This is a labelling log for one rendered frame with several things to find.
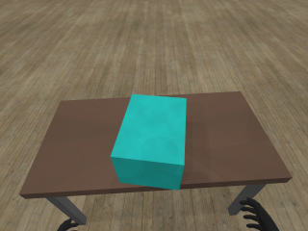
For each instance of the table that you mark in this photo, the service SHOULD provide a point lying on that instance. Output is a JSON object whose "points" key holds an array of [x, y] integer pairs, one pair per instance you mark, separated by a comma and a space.
{"points": [[225, 146]]}

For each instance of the robot right hand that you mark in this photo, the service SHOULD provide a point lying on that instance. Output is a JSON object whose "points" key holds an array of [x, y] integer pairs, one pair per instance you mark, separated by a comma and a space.
{"points": [[262, 217]]}

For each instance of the robot left hand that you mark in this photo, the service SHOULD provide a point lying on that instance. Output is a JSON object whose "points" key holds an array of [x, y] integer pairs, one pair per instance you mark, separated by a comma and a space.
{"points": [[67, 225]]}

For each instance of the carton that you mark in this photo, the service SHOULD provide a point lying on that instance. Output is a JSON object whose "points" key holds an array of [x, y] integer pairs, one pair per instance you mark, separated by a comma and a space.
{"points": [[150, 146]]}

